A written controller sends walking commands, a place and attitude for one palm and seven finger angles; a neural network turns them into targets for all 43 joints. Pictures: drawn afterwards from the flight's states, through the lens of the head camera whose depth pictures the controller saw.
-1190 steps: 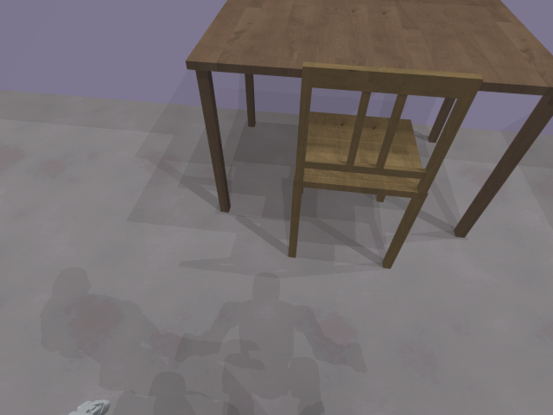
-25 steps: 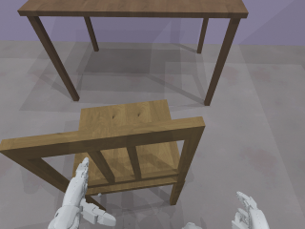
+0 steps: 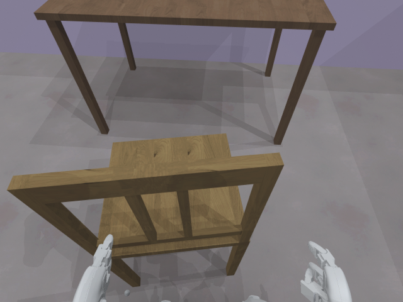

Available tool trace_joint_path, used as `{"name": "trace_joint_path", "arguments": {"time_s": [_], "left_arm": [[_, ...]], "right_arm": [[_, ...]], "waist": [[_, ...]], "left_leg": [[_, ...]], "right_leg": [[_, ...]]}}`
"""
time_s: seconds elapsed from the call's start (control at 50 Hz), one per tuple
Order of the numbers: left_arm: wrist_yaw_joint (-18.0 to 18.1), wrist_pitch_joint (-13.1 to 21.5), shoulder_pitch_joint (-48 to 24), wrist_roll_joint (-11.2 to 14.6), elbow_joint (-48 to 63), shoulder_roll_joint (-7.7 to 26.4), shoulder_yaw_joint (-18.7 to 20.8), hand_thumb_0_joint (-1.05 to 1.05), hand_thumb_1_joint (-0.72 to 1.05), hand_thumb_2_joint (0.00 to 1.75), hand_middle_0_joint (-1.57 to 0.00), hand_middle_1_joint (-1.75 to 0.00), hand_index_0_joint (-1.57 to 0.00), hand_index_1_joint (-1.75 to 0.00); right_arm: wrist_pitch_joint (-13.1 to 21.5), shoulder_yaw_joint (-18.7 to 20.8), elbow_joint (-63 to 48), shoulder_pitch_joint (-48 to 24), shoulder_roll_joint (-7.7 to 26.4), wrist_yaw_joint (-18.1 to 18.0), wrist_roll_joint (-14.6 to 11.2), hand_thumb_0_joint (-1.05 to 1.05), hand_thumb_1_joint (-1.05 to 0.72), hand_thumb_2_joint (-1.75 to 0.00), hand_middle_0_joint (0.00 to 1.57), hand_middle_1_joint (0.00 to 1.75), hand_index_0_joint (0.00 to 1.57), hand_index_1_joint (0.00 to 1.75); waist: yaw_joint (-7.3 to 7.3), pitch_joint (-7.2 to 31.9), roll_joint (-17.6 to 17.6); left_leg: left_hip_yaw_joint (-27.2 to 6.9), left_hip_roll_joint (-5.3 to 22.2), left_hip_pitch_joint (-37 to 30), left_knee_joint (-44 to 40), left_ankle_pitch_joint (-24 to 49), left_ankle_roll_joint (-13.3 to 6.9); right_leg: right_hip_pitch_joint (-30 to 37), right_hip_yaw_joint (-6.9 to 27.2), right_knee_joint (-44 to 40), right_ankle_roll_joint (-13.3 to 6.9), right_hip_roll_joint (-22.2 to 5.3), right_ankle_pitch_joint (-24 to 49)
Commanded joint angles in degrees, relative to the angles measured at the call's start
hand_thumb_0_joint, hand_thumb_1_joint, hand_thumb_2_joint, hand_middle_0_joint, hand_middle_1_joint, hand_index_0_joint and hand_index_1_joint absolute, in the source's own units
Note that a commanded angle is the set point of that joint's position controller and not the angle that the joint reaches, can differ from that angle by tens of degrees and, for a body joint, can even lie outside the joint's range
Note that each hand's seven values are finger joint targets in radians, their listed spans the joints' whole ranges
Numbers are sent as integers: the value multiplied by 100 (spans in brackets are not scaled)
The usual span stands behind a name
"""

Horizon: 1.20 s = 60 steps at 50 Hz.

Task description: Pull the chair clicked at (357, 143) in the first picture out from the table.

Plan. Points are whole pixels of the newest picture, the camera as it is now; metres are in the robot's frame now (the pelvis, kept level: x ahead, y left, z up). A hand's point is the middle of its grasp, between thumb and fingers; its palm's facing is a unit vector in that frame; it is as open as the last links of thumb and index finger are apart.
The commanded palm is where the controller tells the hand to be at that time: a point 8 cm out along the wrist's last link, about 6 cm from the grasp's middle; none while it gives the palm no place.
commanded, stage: draw the hand back to the body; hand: left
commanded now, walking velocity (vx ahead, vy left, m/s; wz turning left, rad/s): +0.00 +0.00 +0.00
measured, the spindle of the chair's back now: (143, 217) +0.30 +0.14 -0.04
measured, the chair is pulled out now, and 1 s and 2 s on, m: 0.60 0.60 0.60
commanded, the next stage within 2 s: step back with the hand held close in 1.60 s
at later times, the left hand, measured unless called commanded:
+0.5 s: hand (95, 279) +0.16 +0.17 +0.07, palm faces -0.02 -1.00 -0.08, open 17.4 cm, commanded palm +0.13 +0.23 +0.09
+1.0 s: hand (23, 230) +0.20 +0.24 +0.16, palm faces +0.40 -0.81 -0.43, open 12.4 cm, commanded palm +0.15 +0.28 +0.19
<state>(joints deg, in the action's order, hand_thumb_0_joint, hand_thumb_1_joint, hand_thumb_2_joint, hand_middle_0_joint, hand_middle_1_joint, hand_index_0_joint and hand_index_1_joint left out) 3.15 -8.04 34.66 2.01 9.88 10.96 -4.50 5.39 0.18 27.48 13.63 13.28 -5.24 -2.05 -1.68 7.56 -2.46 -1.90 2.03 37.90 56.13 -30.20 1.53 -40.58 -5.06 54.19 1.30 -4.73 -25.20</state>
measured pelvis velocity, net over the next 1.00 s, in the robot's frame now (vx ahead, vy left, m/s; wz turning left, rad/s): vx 0.02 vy -0.01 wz -0.01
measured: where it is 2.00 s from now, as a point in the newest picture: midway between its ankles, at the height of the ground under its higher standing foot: outside the picture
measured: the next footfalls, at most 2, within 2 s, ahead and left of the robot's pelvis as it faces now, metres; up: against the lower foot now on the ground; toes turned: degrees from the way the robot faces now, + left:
none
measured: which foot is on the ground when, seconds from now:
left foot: down 0.00-1.00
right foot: down 0.00-1.00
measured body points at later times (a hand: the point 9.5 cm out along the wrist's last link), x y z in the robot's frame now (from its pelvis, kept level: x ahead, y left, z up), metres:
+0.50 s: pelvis -0.01 +0.00 -0.01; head +0.03 -0.01 +0.44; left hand +0.16 +0.22 +0.07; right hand +0.18 -0.23 -0.09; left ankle -0.03 +0.13 -0.68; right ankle +0.01 -0.14 -0.68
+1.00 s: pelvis +0.02 -0.01 +0.05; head +0.01 -0.03 +0.50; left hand +0.17 +0.28 +0.19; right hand +0.21 -0.23 -0.03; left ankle -0.03 +0.13 -0.68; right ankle +0.01 -0.14 -0.68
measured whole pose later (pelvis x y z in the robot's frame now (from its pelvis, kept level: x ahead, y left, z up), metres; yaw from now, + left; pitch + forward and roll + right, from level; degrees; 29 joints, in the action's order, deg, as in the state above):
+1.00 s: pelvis +0.02 -0.01 +0.05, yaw -1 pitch -2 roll +0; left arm 10.7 0.0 33.3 3.1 24.2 18.8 12.5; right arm 8.3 -0.8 35.3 10.9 13.0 -5.8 -1.5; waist 3.7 0.0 -4.4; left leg -0.5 2.7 8.8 32.5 -22.0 2.0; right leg -12.7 -5.1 32.9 1.1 -3.2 -18.2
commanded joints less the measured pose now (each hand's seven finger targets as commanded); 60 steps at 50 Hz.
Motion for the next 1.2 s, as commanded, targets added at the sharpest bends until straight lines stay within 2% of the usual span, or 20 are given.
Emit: {"name": "trace_joint_path", "arguments": {"time_s": [0.0, 0.02, 0.04, 0.08, 0.16, 0.22, 0.28, 0.34, 0.44, 0.5, 0.52, 0.54, 0.62, 0.74, 0.78, 0.86, 1.02, 1.08, 1.16, 1.18], "left_arm": [[68, 396, 535, -78, 1340, 354, 144, 0, -55, 20, 0, 0, 0, 0], [-102, 1106, 4, 625, 2161, -126, 100, 0, -55, 20, 0, 0, 0, 0], [-179, 1458, 246, 619, 1976, 261, 403, 0, -55, 20, 0, 0, 0, 0], [-294, 1944, 401, 754, 2131, 476, 708, 0, -55, 20, 0, 0, 0, 0], [-697, 2901, 487, 858, 1876, 364, 747, 0, -55, 20, 0, 0, 0, 0], [-1188, 3454, 531, 965, 1570, 546, 958, 0, -55, 20, 0, 0, 0, 0], [-1481, 3069, 827, 1165, 1661, 748, 1301, 0, -55, 20, 0, 0, 0, 0], [-1429, 2700, 651, 1408, 2329, 841, 1483, 0, -55, 20, 0, 0, 0, 0], [-1268, 2631, 561, 1503, 2534, 940, 1698, 0, -48, 24, -1, -2, -1, -2], [-1234, 2796, 256, 1572, 2871, 1192, 1919, 0, -37, 29, -2, -4, -2, -4], [-282, 1989, 909, 505, 2638, 2293, 2404, 0, -33, 31, -3, -5, -3, -5], [60, 1659, 807, 426, 3230, 1580, 1889, 0, -30, 32, -4, -5, -4, -5], [653, 1076, 632, 179, 2754, 1385, 1783, 0, -15, 39, -5, -8, -5, -8], [813, 1070, 37, 64, 2471, 1366, 1785, 0, 7, 50, -8, -13, -8, -13], [863, 1097, -214, 52, 2567, 1728, 2105, 0, 14, 53, -10, -14, -10, -14], [897, 1208, -547, 33, 2936, 1781, 2255, 0, 28, 60, -12, -17, -12, -17], [818, 1306, -411, 91, 2525, 1728, 2702, 0, 57, 74, -16, -23, -16, -23], [796, 1329, -620, 104, 2565, 1856, 2903, 0, 68, 80, -17, -26, -17, -26], [801, 1416, -863, 143, 2757, 2048, 3187, 0, 83, 87, -19, -29, -19, -29], [802, 1413, -1000, 151, 2807, 2149, 3299, 0, 86, 88, -19, -29, -19, -29]], "right_arm": [[304, 318, -986, -397, 625, -104, 19, 0, -90, -90, 20, 30, 20, 30], [459, 298, -936, -326, 580, -96, 11, 0, -90, -90, 20, 30, 20, 30], [543, 346, -784, -353, 609, -93, 13, 0, -90, -90, 20, 30, 20, 30], [618, 372, -700, -347, 580, -58, -6, 0, -90, -90, 20, 30, 20, 30], [647, 422, -562, -511, 473, 105, -66, 0, -90, -90, 20, 30, 20, 30], [608, 479, -509, -717, 464, 249, -98, 0, -90, -90, 20, 30, 20, 30], [467, 469, -758, -871, 524, 233, -192, 0, -90, -90, 20, 30, 20, 30], [438, 408, -877, -851, 502, 113, -245, 0, -90, -90, 20, 30, 20, 30], [593, 384, -677, -703, 460, 38, -239, 0, -90, -90, 20, 30, 20, 30], [760, 332, -576, -647, 462, 15, -235, 0, -90, -90, 20, 30, 20, 30], [554, 338, -716, -612, 428, -125, -117, 0, -90, -90, 20, 30, 20, 30], [529, 224, -900, -559, 361, -161, -94, 0, -90, -90, 20, 30, 20, 30], [343, 189, -628, -617, 408, -278, -41, 0, -90, -90, 20, 30, 20, 30], [363, 154, -442, -779, 518, -255, 7, 0, -90, -90, 20, 30, 20, 30], [423, 161, -349, -843, 550, -255, 25, 0, -90, -90, 20, 30, 20, 30], [606, 94, -255, -877, 512, -175, 56, 0, -90, -90, 20, 30, 20, 30], [546, 199, -38, -1010, 513, -27, 75, 0, -90, -90, 20, 30, 20, 30], [506, 210, 8, -1084, 511, 7, 67, 0, -90, -90, 20, 30, 20, 30], [485, 232, 6, -1066, 528, 21, 78, 0, -90, -90, 20, 30, 20, 30], [488, 224, 41, -1095, 546, 20, 70, 0, -90, -90, 20, 30, 20, 30]], "waist": [[-49, 775, 230], [-181, 667, 459], [-44, 962, 324], [48, 991, 35], [60, 758, 8], [62, 760, 166], [170, 959, -53], [146, 1037, 60], [104, 875, 175], [127, 846, -109], [624, 1183, -374], [376, 743, -457], [317, 59, -187], [331, -410, 124], [379, -403, 136], [420, -332, -305], [484, -457, 50], [495, -505, -156], [505, -302, 23], [507, -309, -210]], "left_leg": [[49, -186, -178, -754, 1729, -192], [26, -240, -112, -518, 1788, -167], [47, -243, -128, -435, 1805, -164], [39, -233, -71, -405, 1866, -138], [24, -201, 243, -206, 1646, -94], [41, -162, 581, -20, 1375, -97], [105, -173, 348, -295, 1154, -141], [77, -166, 120, -492, 1203, -170], [4, -139, -191, -698, 1549, -156], [-3, -150, -447, -851, 1622, -150], [73, 100, -808, -1236, 1606, -80], [108, 24, -844, -1398, 1484, -79], [134, 80, -1190, -1724, 1579, -89], [130, 64, -1885, -2357, 1645, -145], [140, 59, -2069, -2486, 1798, -164], [154, 52, -2516, -2808, 2253, -135], [281, 122, -2857, -3078, 2844, -141], [314, 131, -2953, -3127, 2999, -139], [352, 142, -3154, -3171, 3167, -165], [343, 130, -3145, -3186, 3200, -148]], "right_leg": [[734, -95, -605, -168, 242, 1192], [460, -198, -522, -158, 295, 1356], [538, -133, -417, -179, 293, 1352], [537, -113, -307, -210, 294, 1320], [160, -91, -57, -213, 311, 1036], [152, 48, 12, -210, 277, 843], [586, 120, -279, -200, 264, 558], [809, 61, -462, -153, 253, 583], [982, -23, -657, -139, 277, 1016], [1111, -5, -831, -159, 274, 1046], [1705, 274, -1104, -295, 93, 994], [1750, 165, -1257, -260, 67, 1033], [1975, 50, -1605, -248, 111, 1190], [2437, 59, -2225, -205, 96, 1251], [2672, 104, -2406, -223, 93, 1438], [3006, 86, -2500, -237, 97, 1871], [3420, 135, -2755, -220, 140, 2580], [3485, 170, -2850, -223, 137, 2730], [3628, 164, -2874, -196, 136, 2947], [3671, 192, -2899, -218, 138, 2961]]}}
